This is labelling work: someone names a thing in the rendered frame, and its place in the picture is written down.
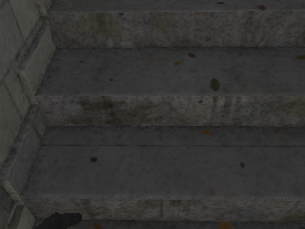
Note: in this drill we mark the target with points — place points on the robot left hand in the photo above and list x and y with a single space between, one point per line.
60 221

